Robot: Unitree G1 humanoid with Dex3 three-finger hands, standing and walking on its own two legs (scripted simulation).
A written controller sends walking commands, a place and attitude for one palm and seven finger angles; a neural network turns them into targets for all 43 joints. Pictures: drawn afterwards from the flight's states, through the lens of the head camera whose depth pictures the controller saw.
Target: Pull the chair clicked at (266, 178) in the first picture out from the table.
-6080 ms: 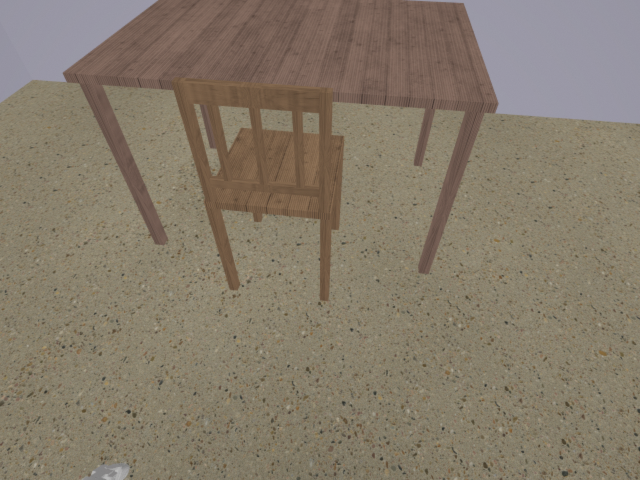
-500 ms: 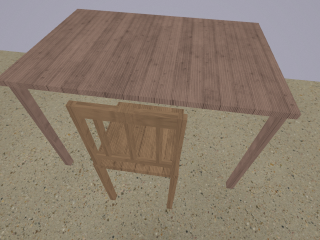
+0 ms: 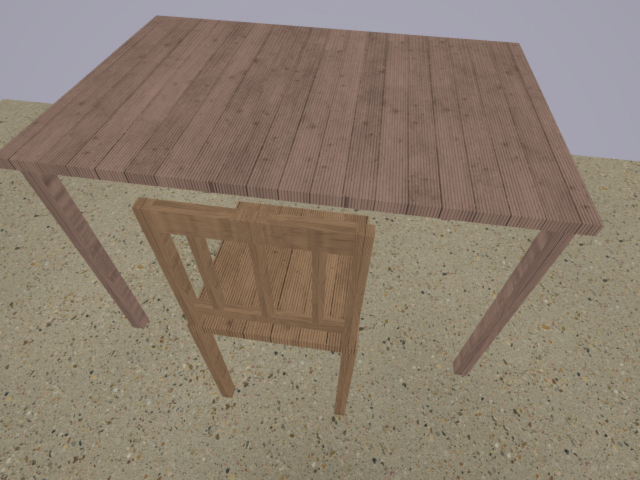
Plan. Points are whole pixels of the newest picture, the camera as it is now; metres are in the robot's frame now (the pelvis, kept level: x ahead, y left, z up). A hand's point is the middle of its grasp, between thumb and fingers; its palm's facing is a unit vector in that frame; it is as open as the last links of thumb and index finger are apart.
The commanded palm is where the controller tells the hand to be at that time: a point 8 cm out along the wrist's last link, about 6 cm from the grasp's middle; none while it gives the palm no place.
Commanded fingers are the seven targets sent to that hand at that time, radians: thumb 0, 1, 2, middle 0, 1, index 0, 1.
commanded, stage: raise the hand toward the chair's back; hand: left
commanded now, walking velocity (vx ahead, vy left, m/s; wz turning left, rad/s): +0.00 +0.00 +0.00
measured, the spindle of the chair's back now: (262, 280) +0.46 +0.14 -0.11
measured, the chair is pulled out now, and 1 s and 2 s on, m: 0.00 0.00 0.00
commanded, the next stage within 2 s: none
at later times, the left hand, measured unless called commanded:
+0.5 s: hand out of the picture +0.12 +0.17 -0.07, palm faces +0.01 -1.00 -0.03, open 10.2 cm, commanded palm +0.12 +0.22 -0.06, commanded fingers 0.00 0.25 0.62 -0.13 -0.20 -0.13 -0.20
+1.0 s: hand (169, 453) +0.16 +0.20 -0.06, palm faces -0.08 -1.00 -0.04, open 14.6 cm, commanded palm +0.14 +0.26 -0.05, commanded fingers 0.00 -0.34 0.37 -0.08 -0.11 -0.08 -0.11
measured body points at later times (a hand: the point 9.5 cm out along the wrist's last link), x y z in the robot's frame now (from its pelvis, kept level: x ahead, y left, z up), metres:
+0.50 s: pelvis -0.05 -0.01 -0.11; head +0.00 +0.01 +0.34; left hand +0.11 +0.23 -0.07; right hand +0.21 -0.23 -0.13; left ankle -0.03 +0.10 -0.74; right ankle -0.02 -0.09 -0.74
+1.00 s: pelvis -0.05 +0.01 -0.09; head +0.02 +0.03 +0.35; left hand +0.16 +0.25 -0.05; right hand +0.12 -0.24 -0.16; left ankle -0.03 +0.10 -0.74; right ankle -0.02 -0.09 -0.74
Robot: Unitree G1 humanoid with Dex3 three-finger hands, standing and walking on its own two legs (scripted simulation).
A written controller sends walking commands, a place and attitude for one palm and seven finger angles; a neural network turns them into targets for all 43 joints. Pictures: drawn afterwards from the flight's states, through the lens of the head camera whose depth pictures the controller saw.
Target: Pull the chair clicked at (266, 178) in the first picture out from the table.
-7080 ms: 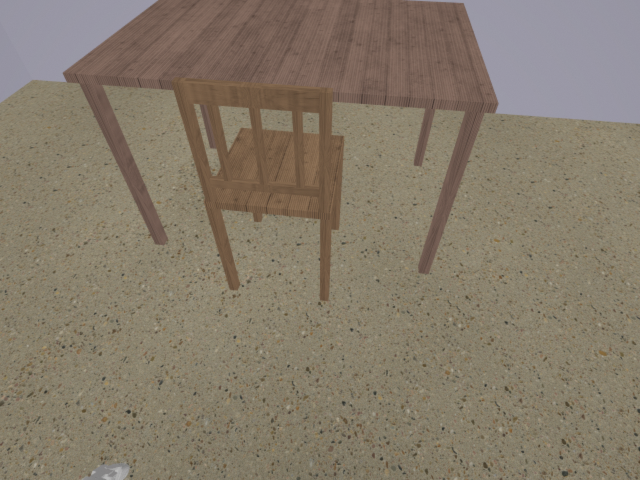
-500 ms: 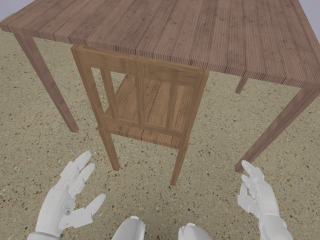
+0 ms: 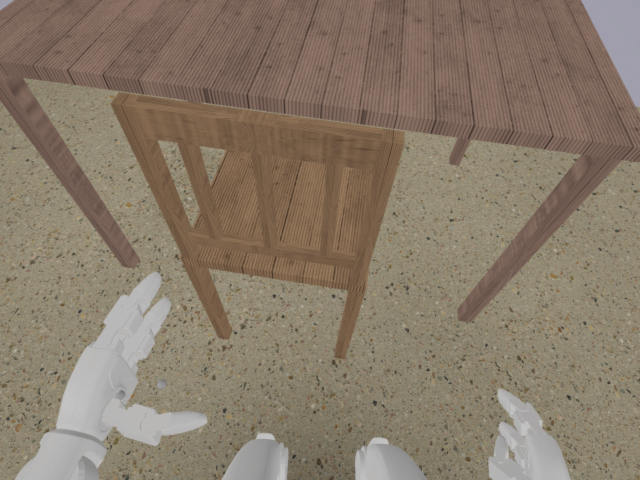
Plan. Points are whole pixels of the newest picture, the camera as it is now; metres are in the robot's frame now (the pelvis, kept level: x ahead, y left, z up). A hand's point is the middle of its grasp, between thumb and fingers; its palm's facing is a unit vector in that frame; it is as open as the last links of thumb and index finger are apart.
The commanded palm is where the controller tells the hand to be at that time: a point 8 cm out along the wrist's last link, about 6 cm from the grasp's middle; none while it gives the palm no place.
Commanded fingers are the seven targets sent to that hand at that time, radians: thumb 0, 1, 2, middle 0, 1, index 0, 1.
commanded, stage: raise the hand toward the chair's back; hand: left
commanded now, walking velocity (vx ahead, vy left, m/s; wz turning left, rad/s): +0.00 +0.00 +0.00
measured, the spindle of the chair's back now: (266, 203) +0.52 +0.11 -0.02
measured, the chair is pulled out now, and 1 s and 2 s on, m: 0.00 0.00 0.00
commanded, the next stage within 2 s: aim the fingers beside a spindle in 1.06 s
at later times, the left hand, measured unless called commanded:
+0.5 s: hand (124, 358) +0.24 +0.22 +0.05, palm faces -0.11 -0.99 -0.06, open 16.9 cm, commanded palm +0.23 +0.28 +0.06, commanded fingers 0.00 -0.50 0.30 -0.06 -0.08 -0.06 -0.08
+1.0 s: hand (129, 356) +0.25 +0.22 +0.05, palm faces -0.11 -0.99 -0.06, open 16.9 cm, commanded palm +0.23 +0.27 +0.06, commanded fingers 0.00 -0.50 0.30 -0.06 -0.08 -0.06 -0.08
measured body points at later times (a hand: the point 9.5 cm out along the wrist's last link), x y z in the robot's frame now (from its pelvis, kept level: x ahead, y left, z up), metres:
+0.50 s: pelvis +0.01 +0.02 +0.01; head +0.08 +0.03 +0.45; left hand +0.24 +0.27 +0.06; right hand +0.20 -0.21 -0.06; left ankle +0.02 +0.09 -0.65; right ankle +0.03 -0.10 -0.65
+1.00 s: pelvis +0.01 +0.01 +0.01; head +0.07 +0.03 +0.46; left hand +0.25 +0.27 +0.06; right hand +0.18 -0.23 -0.05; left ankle +0.02 +0.09 -0.65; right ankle +0.03 -0.10 -0.65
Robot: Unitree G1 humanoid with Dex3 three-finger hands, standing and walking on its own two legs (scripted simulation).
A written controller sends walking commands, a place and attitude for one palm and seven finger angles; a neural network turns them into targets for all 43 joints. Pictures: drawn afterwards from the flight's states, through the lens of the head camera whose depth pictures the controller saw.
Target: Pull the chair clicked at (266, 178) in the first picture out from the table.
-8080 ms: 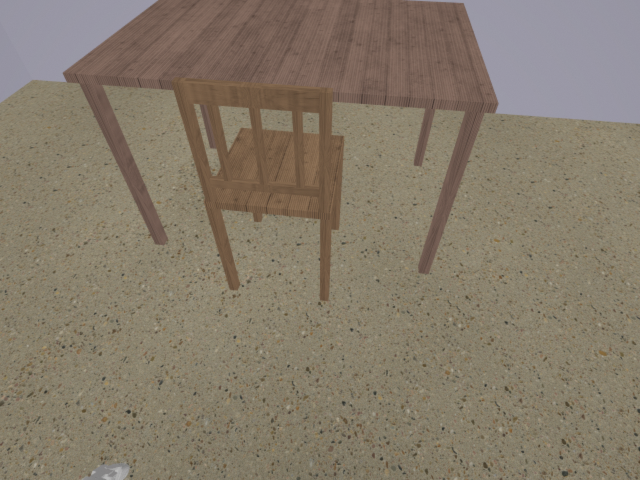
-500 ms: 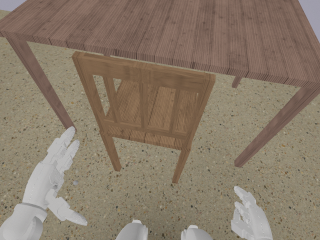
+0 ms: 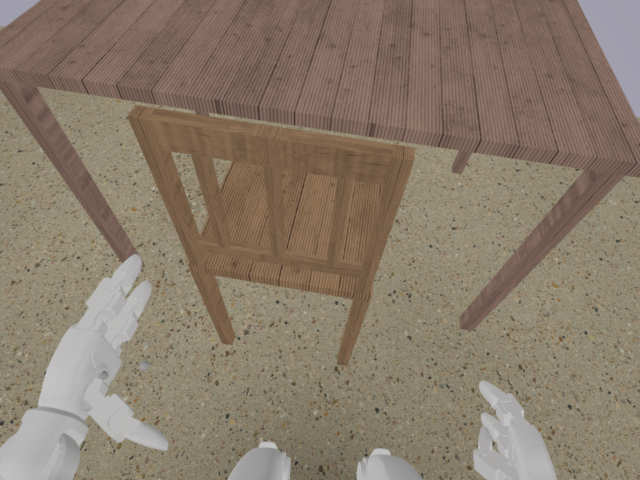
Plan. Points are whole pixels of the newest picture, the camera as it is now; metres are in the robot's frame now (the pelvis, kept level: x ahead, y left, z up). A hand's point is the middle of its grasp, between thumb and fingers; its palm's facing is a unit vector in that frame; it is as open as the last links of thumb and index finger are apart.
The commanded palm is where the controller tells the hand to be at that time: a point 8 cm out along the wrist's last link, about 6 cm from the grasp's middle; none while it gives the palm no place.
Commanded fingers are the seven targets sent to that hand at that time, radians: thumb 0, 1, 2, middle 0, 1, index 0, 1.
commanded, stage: raise the hand toward the chair's back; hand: left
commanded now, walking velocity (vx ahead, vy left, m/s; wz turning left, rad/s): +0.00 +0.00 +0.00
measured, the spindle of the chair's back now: (275, 213) +0.51 +0.09 -0.03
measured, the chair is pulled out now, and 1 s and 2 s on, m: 0.00 0.00 0.00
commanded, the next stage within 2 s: aim the fingers beside a spindle in 0.06 s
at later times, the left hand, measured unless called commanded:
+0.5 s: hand (182, 350) +0.26 +0.17 +0.03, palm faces -0.15 -0.99 -0.04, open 16.9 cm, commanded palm +0.25 +0.23 +0.03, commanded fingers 0.00 -0.50 0.30 -0.06 -0.08 -0.06 -0.08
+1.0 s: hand (227, 321) +0.30 +0.13 +0.01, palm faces -0.17 -0.98 -0.04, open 16.9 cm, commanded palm +0.30 +0.19 +0.01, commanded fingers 0.00 -0.50 0.30 -0.06 -0.08 -0.06 -0.08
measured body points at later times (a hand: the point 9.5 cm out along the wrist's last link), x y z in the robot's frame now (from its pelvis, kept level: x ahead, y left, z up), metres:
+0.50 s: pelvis +0.00 -0.01 -0.01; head +0.07 +0.01 +0.43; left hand +0.26 +0.23 +0.03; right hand +0.18 -0.25 -0.08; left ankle +0.02 +0.08 -0.66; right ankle +0.02 -0.11 -0.66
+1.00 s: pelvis +0.00 -0.01 -0.02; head +0.09 -0.01 +0.42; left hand +0.31 +0.18 +0.01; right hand +0.16 -0.26 -0.11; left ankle +0.02 +0.08 -0.66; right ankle +0.02 -0.11 -0.66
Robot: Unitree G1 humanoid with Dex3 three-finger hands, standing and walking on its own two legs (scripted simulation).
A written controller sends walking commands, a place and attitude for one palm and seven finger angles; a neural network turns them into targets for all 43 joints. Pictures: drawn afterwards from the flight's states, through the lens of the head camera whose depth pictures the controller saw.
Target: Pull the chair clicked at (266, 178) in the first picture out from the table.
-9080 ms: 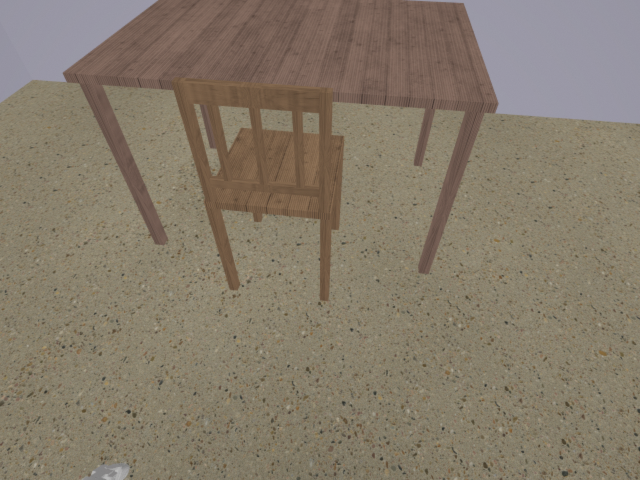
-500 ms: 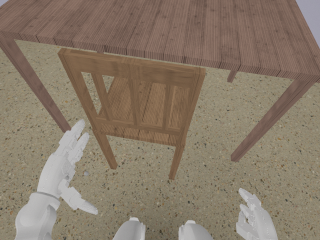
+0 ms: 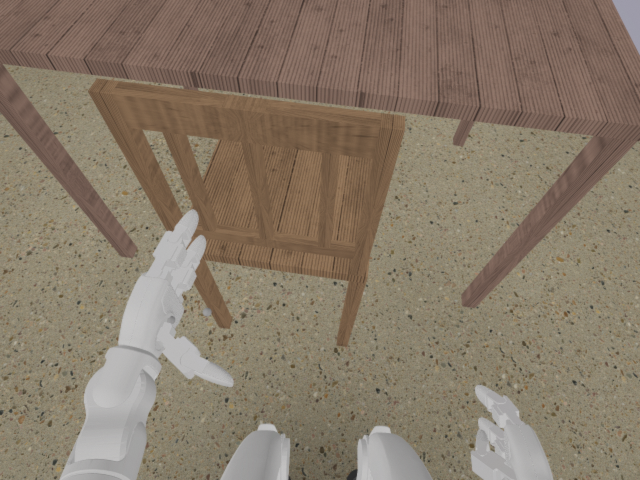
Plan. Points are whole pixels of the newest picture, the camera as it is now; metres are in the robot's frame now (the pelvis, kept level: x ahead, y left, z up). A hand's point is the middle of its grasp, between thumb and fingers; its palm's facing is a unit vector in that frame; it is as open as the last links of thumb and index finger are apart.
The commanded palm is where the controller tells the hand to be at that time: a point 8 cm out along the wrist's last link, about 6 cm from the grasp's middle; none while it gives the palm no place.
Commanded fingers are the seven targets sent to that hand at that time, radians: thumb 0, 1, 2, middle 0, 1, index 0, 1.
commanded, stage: aim the fingers beside a spindle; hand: left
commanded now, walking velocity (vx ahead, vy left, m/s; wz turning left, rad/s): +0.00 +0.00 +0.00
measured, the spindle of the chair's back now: (260, 194) +0.51 +0.11 -0.01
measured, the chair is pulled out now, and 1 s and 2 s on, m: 0.00 0.00 0.00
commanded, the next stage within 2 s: push the fingers through the gap in 1.16 s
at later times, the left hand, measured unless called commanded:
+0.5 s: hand (243, 285) +0.35 +0.11 +0.01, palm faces -0.17 -0.99 -0.03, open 16.9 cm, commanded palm +0.34 +0.16 +0.01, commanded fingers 0.00 -0.50 0.30 -0.06 -0.08 -0.06 -0.08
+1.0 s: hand (250, 280) +0.36 +0.10 +0.01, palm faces -0.16 -0.99 -0.04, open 16.9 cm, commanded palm +0.34 +0.16 +0.01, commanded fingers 0.00 -0.50 0.30 -0.06 -0.08 -0.06 -0.08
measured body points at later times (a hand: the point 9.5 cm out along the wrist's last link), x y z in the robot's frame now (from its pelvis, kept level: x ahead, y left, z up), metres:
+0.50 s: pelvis +0.00 +0.00 -0.01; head +0.11 +0.00 +0.42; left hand +0.35 +0.16 +0.02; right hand +0.14 -0.25 -0.12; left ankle +0.02 +0.09 -0.64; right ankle +0.02 -0.10 -0.64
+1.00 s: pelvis +0.00 -0.01 -0.02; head +0.11 -0.01 +0.42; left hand +0.36 +0.16 +0.01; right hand +0.13 -0.26 -0.13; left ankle +0.02 +0.09 -0.64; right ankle +0.02 -0.10 -0.64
